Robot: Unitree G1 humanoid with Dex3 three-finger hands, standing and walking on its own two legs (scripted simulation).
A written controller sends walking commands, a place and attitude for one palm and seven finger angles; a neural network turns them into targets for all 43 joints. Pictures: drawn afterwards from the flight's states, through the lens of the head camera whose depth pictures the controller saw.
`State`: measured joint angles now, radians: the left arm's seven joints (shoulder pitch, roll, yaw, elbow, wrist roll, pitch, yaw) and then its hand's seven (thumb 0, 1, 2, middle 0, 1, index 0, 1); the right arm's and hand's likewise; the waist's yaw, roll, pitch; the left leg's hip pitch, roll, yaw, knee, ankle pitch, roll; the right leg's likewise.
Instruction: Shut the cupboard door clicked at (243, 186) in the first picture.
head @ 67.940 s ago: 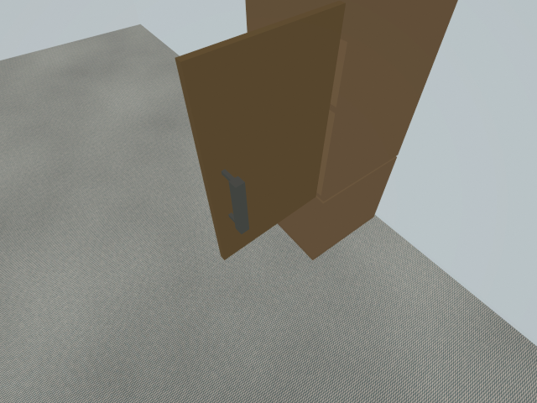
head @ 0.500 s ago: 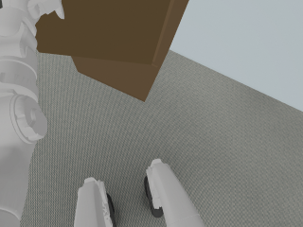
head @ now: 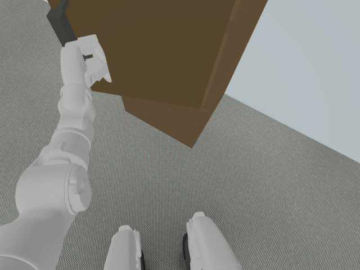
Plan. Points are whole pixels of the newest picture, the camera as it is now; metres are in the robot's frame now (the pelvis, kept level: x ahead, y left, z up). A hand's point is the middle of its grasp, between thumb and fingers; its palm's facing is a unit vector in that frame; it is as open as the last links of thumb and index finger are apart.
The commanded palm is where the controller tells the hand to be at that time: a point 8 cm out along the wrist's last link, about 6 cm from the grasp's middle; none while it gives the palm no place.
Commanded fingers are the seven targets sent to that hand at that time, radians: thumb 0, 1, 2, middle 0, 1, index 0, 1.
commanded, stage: pull the fist back off the door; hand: left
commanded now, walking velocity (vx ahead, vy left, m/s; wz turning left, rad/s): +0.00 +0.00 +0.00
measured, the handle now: (74, 39) +0.64 +0.17 +0.04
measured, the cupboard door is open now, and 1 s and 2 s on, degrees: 22 22 22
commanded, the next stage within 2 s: draw the hand back to the body in 0.32 s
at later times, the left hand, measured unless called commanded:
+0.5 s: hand (114, 81) +0.50 +0.08 +0.06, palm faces +0.06 -1.00 -0.03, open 3.1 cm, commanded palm +0.44 +0.14 +0.06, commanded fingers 0.00 0.90 0.90 -1.30 -1.50 -1.30 -1.50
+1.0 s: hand (41, 128) +0.36 +0.16 +0.15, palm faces +0.02 -0.99 -0.11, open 3.1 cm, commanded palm +0.32 +0.22 +0.17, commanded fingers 0.00 0.90 0.90 -1.05 -1.23 -1.05 -1.23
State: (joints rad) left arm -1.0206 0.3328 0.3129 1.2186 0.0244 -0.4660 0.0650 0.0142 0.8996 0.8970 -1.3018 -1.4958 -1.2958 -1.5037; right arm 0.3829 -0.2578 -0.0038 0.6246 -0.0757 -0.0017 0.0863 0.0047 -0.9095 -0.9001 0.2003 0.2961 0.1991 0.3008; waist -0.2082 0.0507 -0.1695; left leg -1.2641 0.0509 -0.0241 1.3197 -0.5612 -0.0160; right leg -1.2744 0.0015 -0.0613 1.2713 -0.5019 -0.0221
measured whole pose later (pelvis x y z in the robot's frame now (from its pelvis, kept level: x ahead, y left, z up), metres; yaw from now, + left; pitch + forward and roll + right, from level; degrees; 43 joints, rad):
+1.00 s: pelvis +0.02 +0.01 +0.09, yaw +1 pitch +9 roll +0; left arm -0.14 0.22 0.09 0.39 -0.12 -0.31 -0.06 0.01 0.90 0.90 -1.25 -1.44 -1.25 -1.45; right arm 0.26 -0.26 -0.02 0.53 0.04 0.02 -0.04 0.01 -0.91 -0.90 0.20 0.30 0.20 0.30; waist -0.03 0.03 -0.12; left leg -0.60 0.03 0.02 0.87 -0.44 -0.01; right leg -0.63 -0.01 -0.03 0.86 -0.40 -0.01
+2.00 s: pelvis +0.04 +0.00 +0.13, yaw +1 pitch -4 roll +0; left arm 0.45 0.33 0.32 -0.37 -0.05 -0.09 0.12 0.02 0.89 0.90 -0.22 -0.31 -0.21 -0.31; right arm 0.22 -0.22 0.02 0.65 0.00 -0.14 -0.09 0.02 -0.91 -0.90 0.20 0.30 0.20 0.30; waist 0.07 0.07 0.00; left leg -0.08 0.01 0.01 0.43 -0.27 -0.01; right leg -0.11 -0.01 -0.04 0.44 -0.25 0.00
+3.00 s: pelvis -0.06 +0.01 +0.11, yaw +3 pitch -1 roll -1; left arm 0.47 0.40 0.45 -0.48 -0.01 -0.25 0.17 0.01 0.89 0.90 -0.21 -0.30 -0.21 -0.31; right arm 0.25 -0.22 0.01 0.59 0.00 -0.08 -0.07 0.01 -0.90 -0.90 0.20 0.30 0.20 0.30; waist 0.02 0.00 0.00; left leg -0.45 0.01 -0.01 0.73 -0.38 0.02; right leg -0.42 -0.01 -0.04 0.61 -0.18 0.00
